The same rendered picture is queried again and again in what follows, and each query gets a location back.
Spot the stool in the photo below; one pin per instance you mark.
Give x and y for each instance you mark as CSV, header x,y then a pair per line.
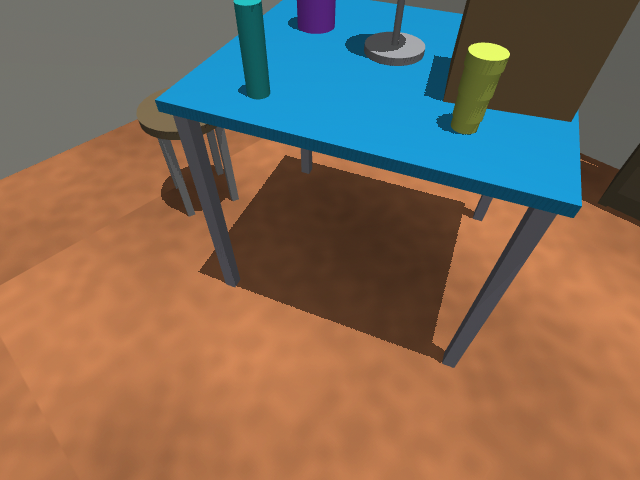
x,y
162,126

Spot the table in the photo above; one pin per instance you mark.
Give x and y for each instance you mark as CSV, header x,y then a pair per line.
x,y
327,96

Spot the bookshelf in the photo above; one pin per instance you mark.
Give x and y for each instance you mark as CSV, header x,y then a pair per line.
x,y
623,193

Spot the desk lamp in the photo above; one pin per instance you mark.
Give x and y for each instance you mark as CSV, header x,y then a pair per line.
x,y
395,48

